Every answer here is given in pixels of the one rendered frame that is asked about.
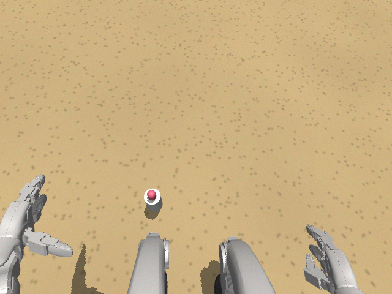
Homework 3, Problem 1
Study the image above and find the left robot hand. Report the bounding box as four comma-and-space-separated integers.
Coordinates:
0, 174, 73, 257

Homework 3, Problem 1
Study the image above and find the bottle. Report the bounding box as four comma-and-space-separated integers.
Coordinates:
144, 189, 163, 212

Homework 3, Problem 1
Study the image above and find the right robot hand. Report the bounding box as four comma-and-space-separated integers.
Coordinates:
303, 224, 359, 294

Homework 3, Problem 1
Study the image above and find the left robot arm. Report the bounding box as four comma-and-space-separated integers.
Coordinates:
0, 237, 24, 294

